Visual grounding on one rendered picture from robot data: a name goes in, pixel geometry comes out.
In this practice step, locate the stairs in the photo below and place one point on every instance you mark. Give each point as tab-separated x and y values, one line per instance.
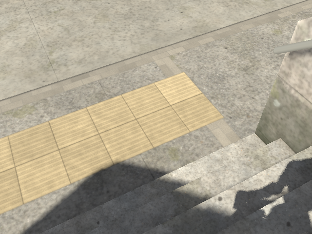
246	187

